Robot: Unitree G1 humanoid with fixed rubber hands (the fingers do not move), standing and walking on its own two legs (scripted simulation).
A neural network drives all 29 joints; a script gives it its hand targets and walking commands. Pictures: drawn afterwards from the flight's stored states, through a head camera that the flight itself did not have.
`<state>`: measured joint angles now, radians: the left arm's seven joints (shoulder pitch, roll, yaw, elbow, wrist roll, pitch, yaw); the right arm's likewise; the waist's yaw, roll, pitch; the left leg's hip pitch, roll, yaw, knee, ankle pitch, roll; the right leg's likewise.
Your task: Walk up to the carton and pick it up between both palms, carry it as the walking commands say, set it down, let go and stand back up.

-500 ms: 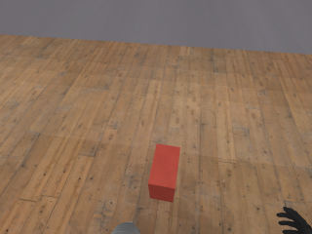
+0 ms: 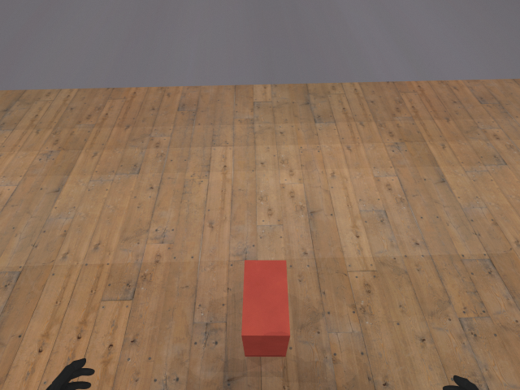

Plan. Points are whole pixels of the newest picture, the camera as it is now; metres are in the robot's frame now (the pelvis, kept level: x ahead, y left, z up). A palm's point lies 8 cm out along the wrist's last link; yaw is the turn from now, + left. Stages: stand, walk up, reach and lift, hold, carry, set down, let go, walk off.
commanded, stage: walk up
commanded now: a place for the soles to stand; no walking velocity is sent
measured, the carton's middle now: (265, 309) +0.46 +0.00 -0.64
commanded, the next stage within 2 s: reach and lift in 0.90 s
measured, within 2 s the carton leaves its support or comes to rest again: neither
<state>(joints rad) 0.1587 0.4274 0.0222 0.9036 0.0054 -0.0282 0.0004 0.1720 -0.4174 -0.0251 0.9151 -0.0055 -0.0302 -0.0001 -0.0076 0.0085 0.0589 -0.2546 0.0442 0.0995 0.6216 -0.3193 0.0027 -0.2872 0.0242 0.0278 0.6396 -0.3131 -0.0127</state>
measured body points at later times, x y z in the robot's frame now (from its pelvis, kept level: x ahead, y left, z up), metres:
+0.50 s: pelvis +0.01 +0.00 +0.02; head +0.02 +0.00 +0.47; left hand +0.16 +0.31 -0.09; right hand +0.12 -0.33 -0.09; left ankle +0.01 +0.12 -0.73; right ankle +0.02 -0.11 -0.73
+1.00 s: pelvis +0.00 +0.00 +0.01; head +0.04 -0.01 +0.46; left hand +0.19 +0.30 -0.07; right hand +0.14 -0.33 -0.08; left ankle +0.01 +0.12 -0.73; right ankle +0.02 -0.11 -0.73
